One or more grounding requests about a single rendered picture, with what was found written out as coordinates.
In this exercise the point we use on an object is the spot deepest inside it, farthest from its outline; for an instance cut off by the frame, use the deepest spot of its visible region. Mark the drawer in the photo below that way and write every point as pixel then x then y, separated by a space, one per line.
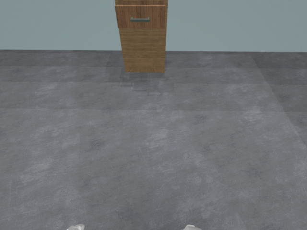
pixel 140 9

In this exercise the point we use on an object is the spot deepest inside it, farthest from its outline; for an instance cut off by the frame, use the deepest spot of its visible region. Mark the handle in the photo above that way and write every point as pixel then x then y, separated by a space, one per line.
pixel 140 20

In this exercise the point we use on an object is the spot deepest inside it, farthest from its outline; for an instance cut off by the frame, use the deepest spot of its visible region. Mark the cabinet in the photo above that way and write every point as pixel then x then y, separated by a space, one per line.
pixel 143 49

